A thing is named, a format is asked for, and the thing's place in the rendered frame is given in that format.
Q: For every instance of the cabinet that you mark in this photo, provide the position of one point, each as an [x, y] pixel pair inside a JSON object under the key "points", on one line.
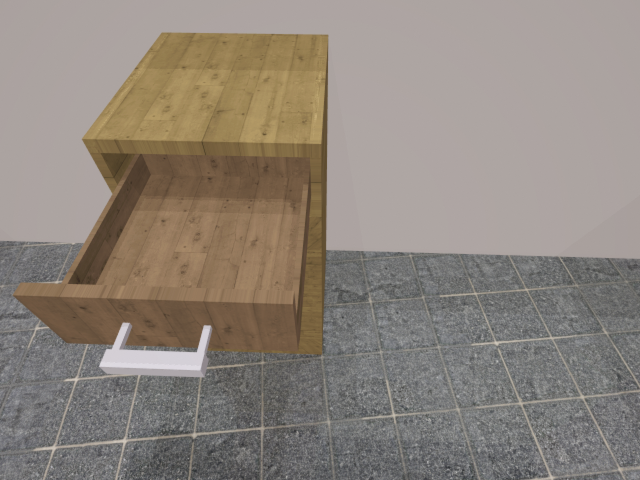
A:
{"points": [[229, 94]]}

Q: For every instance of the handle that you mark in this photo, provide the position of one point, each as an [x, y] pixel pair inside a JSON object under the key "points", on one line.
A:
{"points": [[155, 363]]}

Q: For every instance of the drawer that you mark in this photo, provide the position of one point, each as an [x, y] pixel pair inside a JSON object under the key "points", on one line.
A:
{"points": [[186, 241]]}

